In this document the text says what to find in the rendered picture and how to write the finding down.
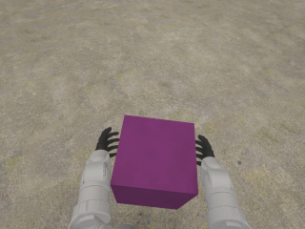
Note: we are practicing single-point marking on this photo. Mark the carton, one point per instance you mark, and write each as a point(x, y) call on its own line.
point(155, 163)

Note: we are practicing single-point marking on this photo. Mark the robot right hand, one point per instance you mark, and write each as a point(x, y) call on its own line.
point(206, 149)

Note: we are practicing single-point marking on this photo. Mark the robot left forearm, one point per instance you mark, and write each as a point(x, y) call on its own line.
point(93, 205)

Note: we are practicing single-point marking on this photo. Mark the robot right forearm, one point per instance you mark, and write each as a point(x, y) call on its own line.
point(223, 208)

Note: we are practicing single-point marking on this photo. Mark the robot left hand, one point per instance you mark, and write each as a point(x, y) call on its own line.
point(103, 141)

